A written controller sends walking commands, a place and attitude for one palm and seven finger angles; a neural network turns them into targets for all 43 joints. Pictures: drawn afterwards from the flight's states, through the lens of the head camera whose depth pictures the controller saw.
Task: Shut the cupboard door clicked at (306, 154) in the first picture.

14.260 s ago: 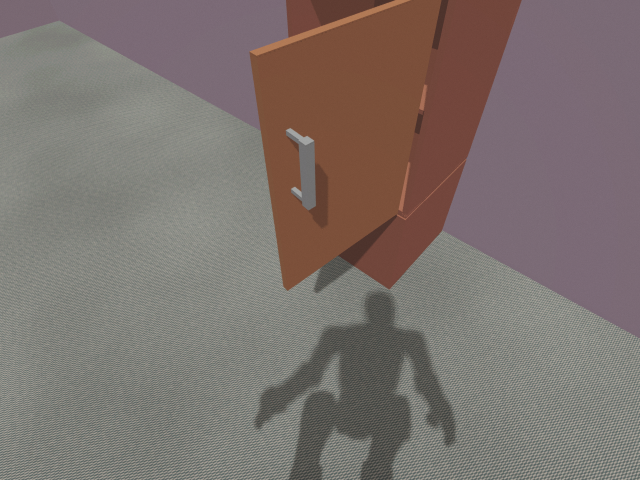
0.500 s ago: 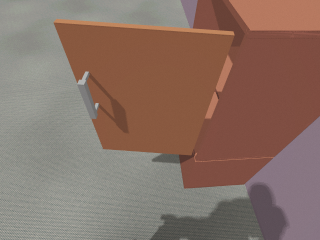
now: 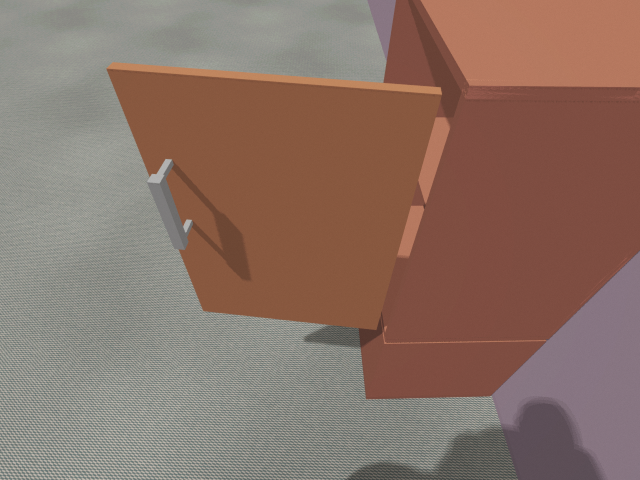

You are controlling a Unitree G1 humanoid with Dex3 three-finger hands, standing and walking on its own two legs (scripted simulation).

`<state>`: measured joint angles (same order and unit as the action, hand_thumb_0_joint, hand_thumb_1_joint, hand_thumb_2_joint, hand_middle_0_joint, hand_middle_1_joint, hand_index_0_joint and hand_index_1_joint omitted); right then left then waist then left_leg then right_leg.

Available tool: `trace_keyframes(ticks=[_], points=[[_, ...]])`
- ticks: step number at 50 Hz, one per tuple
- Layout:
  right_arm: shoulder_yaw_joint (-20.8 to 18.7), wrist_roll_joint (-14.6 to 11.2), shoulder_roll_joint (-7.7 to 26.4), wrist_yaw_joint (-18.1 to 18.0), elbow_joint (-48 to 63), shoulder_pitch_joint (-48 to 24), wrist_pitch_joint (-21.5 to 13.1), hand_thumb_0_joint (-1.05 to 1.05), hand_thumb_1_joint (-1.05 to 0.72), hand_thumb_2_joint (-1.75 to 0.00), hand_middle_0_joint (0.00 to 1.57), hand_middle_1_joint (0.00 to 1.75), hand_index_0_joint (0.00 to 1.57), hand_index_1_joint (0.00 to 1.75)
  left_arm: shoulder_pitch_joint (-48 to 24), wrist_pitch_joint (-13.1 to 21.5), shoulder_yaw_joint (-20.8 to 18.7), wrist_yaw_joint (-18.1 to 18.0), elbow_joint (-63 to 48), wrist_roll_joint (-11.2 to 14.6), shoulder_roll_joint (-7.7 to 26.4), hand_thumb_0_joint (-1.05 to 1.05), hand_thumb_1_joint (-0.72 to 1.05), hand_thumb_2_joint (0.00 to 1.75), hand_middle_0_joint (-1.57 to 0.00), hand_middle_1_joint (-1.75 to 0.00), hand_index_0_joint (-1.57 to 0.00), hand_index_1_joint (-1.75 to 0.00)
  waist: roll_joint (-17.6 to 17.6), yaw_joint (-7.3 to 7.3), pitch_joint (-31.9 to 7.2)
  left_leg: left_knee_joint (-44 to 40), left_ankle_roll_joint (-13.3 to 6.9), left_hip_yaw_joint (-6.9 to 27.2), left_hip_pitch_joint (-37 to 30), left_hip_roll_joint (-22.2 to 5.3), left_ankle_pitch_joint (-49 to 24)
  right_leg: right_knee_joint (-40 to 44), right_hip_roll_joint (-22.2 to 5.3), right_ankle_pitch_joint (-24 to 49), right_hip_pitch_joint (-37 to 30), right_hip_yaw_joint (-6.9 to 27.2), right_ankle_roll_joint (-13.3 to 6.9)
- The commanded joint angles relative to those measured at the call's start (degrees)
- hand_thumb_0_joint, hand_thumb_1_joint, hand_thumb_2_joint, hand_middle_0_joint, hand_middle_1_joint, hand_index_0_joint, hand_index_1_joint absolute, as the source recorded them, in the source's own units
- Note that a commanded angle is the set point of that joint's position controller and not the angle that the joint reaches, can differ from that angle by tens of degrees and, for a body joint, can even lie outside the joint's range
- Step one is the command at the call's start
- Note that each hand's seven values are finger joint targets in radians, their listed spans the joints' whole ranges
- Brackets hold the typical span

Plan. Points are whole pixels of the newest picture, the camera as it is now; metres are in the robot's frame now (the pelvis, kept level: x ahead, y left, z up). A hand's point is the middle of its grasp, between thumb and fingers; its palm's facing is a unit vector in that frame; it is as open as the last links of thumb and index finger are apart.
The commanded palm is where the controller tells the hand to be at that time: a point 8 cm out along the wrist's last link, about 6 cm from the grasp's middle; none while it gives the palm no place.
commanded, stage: come to a stop and stand still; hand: left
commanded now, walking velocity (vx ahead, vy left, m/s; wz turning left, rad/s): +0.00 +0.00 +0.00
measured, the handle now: (174, 206) +0.49 +0.27 +0.03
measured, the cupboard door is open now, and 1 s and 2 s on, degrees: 82 82 82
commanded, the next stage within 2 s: look again from close up in 0.50 s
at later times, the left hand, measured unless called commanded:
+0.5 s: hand out of the picture +0.01 +0.15 -0.18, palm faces +0.05 -0.99 -0.16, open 7.4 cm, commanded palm none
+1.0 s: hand out of the picture +0.05 +0.21 -0.18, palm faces +0.00 -0.97 -0.24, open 7.4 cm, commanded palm none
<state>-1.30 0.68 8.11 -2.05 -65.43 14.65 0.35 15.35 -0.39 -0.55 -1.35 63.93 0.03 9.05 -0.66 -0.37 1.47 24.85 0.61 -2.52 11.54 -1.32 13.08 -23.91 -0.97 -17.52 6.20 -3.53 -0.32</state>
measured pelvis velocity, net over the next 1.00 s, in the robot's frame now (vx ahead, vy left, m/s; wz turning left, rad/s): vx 0.01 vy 0.02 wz -0.03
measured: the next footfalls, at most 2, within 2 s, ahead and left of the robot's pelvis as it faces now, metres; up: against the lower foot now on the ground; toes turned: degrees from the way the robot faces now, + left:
none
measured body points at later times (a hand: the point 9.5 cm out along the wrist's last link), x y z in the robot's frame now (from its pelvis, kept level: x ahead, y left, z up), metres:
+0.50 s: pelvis +0.03 -0.01 +0.00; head +0.04 +0.00 +0.45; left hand +0.01 +0.20 -0.16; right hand +0.02 -0.23 -0.16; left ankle +0.00 +0.12 -0.74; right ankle -0.05 -0.11 -0.74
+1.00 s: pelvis +0.01 +0.02 -0.01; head +0.02 +0.02 +0.44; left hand +0.05 +0.26 -0.16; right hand +0.04 -0.21 -0.17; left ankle +0.00 +0.12 -0.74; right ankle -0.05 -0.11 -0.74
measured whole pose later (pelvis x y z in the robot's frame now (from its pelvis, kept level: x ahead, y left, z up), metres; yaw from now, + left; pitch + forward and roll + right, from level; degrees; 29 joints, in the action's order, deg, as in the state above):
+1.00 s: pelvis +0.01 +0.02 -0.01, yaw -1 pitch -1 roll +1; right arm 0.4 0.9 10.4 -1.6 -60.4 14.5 -0.6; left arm 14.9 0.3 0.4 -2.4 59.9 -0.4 10.3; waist 0.5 -0.1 1.6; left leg 31.2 -1.4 -4.4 12.0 0.2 18.2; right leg -30.5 -2.9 -22.0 7.3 -1.4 1.5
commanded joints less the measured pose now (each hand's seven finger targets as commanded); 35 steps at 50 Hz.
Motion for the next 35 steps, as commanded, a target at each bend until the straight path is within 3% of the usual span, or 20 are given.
trace_keyframes(ticks=[1,8,29,30,31,32,33,35], points=[[-0.56,0.0,5.89,-0.18,1.18,3.07,-0.77,0.0,-0.9,-0.9,0.2,0.3,0.2,0.3,2.45,1.25,-0.63,-0.39,-1.36,-0.34,5.05,0.0,0.9,0.9,-0.2,-0.3,-0.2,-0.3,-1.76,0.76,1.61,-4.03,-0.65,3.78,-3.41,-4.59,-9.01,6.48,-6.0,10.25,4.14,5.26,-1.06],[-0.1,-0.07,5.56,-0.34,0.76,2.64,-0.96,0.0,-0.9,-0.9,0.2,0.3,0.2,0.3,4.53,1.6,-0.41,-0.52,-0.09,-0.41,5.08,0.0,0.9,0.9,-0.2,-0.3,-0.2,-0.3,0.22,0.61,2.21,-3.99,-0.44,3.08,-3.98,-4.41,-10.84,6.49,-6.29,15.65,2.99,5.32,-1.27],[0.12,-0.02,5.23,-0.85,0.16,4.12,-1.24,0.0,-0.9,-0.9,0.2,0.3,0.2,0.3,5.88,1.64,-0.68,-0.95,0.23,-0.38,5.05,0.0,0.9,0.9,-0.2,-0.3,-0.2,-0.3,-0.79,0.22,1.59,-2.9,-0.39,2.23,-4.74,-4.4,-16.68,4.97,-6.39,25.42,-0.7,3.9,-1.38],[0.33,-0.53,6.98,0.41,4.76,-1.34,-2.11,0.0,-0.9,-0.9,0.2,0.3,0.2,0.3,8.77,3.6,-0.21,-3.37,0.39,-1.7,5.74,0.0,0.9,0.9,-0.2,-0.3,-0.2,-0.3,2.08,-1.14,5.2,10.52,0.07,-0.47,1.69,-3.74,-17.05,4.06,-8.55,44.78,4.9,8.27,0.97],[0.52,-0.14,3.34,0.78,6.42,1.67,-1.75,0.0,-0.9,-0.9,0.2,0.3,0.2,0.3,6.94,3.86,-0.92,-2.98,-2.44,-1.35,8.23,0.0,0.9,0.9,-0.2,-0.3,-0.2,-0.3,0.74,1.68,2.67,9.08,-1.14,1.16,3.42,-2.73,-1.63,1.08,-10.29,46.14,2.09,8.03,-1.72],[0.42,0.58,3.22,0.67,6.64,2.38,-1.7,0.0,-0.9,-0.9,0.2,0.3,0.2,0.3,5.2,4.07,-1.38,-2.41,-3.59,-1.35,8.99,0.0,0.9,0.9,-0.2,-0.3,-0.2,-0.3,4.91,1.55,1.51,5.88,-1.36,-0.26,2.65,-1.6,-2.41,-1.69,-11.06,54.07,-0.64,7.34,-3.29],[0.56,0.32,4.03,0.56,6.03,5.2,-1.99,0.0,-0.9,-0.9,0.2,0.3,0.2,0.3,4.95,4.07,-0.86,-2.17,-3.29,-1.01,8.53,0.0,0.9,0.9,-0.2,-0.3,-0.2,-0.3,2.12,2.29,-2.54,5.25,-1.63,0.42,0.59,-2.22,-5.68,-3.94,-8.99,47.2,-1.12,5.33,-3.39],[0.29,0.13,6.21,0.41,6.48,6.23,-2.52,0.0,-0.9,-0.9,0.2,0.3,0.2,0.3,6.05,3.82,-0.62,-2.18,-4.06,-0.77,6.17,0.0,0.9,0.9,-0.2,-0.3,-0.2,-0.3,-0.76,1.75,-7.59,6.42,-2.3,2.24,-2.4,-4.21,-19.73,-5.63,-6.19,38.15,-2.3,4.29,-2.72]])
